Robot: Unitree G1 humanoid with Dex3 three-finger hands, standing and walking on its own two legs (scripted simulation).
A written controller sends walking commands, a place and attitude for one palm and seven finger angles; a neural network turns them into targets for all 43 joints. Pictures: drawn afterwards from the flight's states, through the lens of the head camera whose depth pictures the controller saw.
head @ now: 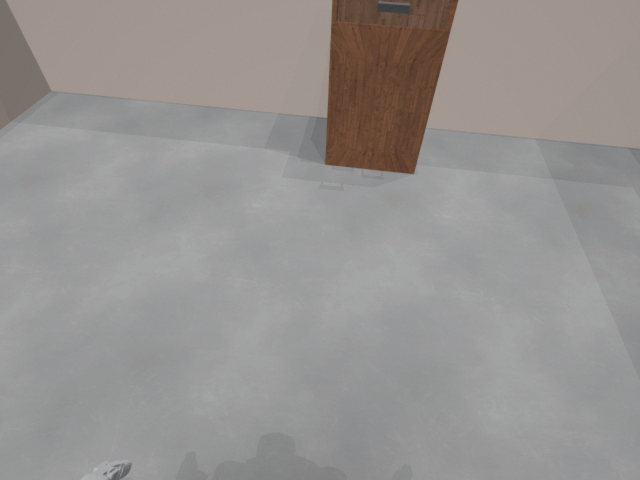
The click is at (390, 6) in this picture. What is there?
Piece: drawer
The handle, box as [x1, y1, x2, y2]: [377, 0, 409, 13]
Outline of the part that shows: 378,1 378,11 408,13 408,2 398,3 385,2 381,0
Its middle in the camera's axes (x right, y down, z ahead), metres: +0.27 -0.87 +1.45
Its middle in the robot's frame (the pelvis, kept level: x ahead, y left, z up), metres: +1.68 -0.19 +0.02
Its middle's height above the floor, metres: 0.79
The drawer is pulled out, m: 0.00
